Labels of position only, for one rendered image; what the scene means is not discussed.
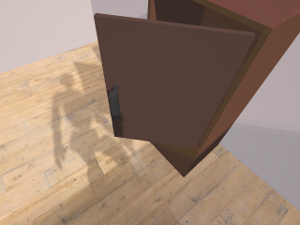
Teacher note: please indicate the handle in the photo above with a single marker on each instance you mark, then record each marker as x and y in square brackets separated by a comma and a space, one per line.
[114, 103]

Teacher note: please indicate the cupboard door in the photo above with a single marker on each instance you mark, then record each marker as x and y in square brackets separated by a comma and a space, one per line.
[171, 76]

